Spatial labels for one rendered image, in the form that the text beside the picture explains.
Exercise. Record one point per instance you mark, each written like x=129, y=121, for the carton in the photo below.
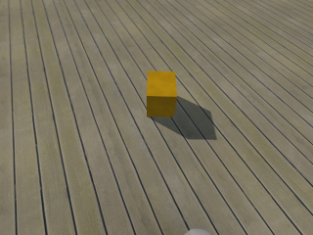
x=161, y=94

